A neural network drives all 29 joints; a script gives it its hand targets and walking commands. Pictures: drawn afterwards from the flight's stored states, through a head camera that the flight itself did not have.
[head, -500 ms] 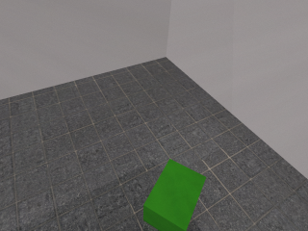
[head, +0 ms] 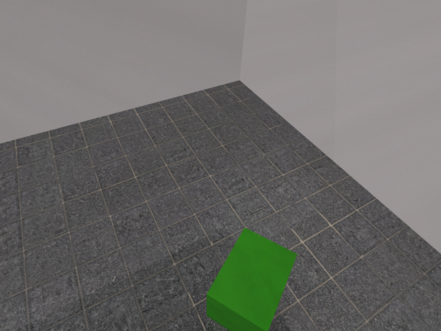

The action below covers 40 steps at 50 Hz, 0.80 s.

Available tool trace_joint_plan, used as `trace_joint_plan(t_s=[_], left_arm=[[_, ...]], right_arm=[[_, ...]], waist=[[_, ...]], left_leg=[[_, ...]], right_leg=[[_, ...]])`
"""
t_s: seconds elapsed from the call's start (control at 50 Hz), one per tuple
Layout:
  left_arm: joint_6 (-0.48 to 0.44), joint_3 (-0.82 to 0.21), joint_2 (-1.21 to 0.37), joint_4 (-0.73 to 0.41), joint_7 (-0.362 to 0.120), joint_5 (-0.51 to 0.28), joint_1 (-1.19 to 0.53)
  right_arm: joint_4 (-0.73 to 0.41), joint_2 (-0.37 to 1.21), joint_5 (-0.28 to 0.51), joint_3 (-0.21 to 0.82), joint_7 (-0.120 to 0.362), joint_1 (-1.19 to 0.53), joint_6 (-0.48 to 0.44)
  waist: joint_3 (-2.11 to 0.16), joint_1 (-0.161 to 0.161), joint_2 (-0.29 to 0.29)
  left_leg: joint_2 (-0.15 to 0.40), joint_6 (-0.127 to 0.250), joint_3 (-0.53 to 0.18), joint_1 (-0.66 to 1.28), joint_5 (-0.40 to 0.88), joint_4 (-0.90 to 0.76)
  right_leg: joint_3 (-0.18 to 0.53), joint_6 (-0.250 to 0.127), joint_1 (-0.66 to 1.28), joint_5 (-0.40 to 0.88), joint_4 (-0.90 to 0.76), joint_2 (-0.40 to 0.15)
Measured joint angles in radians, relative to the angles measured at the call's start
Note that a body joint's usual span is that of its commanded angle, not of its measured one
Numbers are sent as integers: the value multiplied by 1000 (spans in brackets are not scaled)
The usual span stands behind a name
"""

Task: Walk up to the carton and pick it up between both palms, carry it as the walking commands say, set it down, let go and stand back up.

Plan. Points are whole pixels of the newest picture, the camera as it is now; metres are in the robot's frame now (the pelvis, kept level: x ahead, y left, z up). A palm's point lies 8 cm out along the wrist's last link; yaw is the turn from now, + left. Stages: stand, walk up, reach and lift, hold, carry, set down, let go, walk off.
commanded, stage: walk up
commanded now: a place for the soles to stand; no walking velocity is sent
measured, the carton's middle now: (250, 286) +0.44 -0.12 -0.62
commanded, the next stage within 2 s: none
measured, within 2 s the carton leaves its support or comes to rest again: neither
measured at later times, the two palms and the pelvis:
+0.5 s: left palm out of the picture +0.08 +0.29 -0.11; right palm out of the picture +0.08 -0.32 -0.10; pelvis +0.00 -0.01 +0.00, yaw +0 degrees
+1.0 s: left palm out of the picture -0.01 +0.35 -0.09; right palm out of the picture +0.11 -0.27 -0.13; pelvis -0.01 +0.03 -0.01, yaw +1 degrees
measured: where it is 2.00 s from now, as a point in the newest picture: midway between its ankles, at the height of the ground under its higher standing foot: outside the picture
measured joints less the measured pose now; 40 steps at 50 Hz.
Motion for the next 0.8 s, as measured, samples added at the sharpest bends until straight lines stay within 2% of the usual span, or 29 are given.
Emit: trace_joint_plan(t_s=[0.12,0.18,0.24,0.74,0.78,0.8], left_arm=[[10,0,0,0,0,0,-10],[7,0,0,0,0,0,-4],[3,0,0,0,0,0,7],[1,0,0,0,0,0,0],[-17,1,-1,-1,19,0,11],[-32,1,-2,0,38,0,24]], right_arm=[[0,0,0,0,0,-3,-1],[0,0,0,0,0,-5,2],[0,0,0,0,0,-2,5],[0,0,0,0,0,-1,-3],[2,-5,0,0,2,-16,25],[2,-9,0,0,4,-27,51]], waist=[[0,0,6],[0,0,7],[0,0,7],[0,0,7],[1,1,17],[1,1,27]], left_leg=[[-1,0,-5,5,3,-1],[6,0,-6,5,9,-8],[13,0,-6,4,10,-11],[3,-10,-5,10,-16,8],[17,-10,4,-10,-32,60],[28,-10,11,-31,-84,121]], right_leg=[[0,2,0,-32,18,1],[0,-2,0,20,-2,9],[0,-14,1,16,-10,17],[0,-19,1,-29,31,6],[0,-19,2,-25,29,17],[0,-19,2,-22,29,24]])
